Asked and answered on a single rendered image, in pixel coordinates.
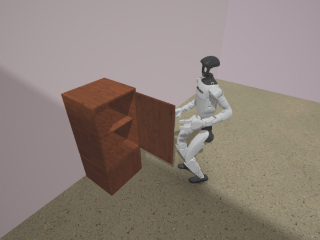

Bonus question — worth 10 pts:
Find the robot left forearm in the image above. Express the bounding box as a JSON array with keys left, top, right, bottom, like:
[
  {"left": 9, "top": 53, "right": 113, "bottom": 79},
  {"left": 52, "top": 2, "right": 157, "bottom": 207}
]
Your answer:
[{"left": 201, "top": 110, "right": 232, "bottom": 127}]

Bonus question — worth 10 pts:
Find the right robot hand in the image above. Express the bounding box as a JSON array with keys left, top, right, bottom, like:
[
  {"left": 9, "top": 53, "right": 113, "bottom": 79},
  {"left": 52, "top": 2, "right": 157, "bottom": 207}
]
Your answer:
[{"left": 175, "top": 108, "right": 184, "bottom": 118}]

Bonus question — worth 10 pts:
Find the left robot hand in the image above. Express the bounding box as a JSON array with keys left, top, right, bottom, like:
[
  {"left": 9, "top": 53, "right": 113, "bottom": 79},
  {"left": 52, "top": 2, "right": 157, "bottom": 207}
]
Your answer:
[{"left": 179, "top": 115, "right": 203, "bottom": 131}]

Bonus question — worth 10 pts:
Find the robot right thigh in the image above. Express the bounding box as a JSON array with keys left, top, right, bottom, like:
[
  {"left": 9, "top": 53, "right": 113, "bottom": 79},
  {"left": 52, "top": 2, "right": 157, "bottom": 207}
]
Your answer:
[{"left": 177, "top": 115, "right": 198, "bottom": 150}]

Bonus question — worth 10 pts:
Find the robot left upper arm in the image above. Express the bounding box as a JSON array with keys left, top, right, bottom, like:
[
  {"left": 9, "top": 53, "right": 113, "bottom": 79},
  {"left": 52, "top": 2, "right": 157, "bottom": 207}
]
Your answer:
[{"left": 208, "top": 85, "right": 233, "bottom": 113}]

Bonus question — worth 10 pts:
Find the robot right forearm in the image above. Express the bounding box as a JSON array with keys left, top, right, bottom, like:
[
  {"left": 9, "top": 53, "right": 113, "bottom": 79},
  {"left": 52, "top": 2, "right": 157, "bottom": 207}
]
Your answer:
[{"left": 182, "top": 97, "right": 197, "bottom": 112}]

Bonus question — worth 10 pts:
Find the right robot foot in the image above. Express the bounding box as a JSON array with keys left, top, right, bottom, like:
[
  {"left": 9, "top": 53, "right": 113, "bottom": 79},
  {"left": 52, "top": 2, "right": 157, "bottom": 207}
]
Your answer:
[{"left": 178, "top": 163, "right": 188, "bottom": 169}]

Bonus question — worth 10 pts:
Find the cupboard door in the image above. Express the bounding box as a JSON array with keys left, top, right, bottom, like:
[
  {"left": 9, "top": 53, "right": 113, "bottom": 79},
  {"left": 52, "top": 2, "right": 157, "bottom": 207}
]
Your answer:
[{"left": 134, "top": 92, "right": 176, "bottom": 164}]

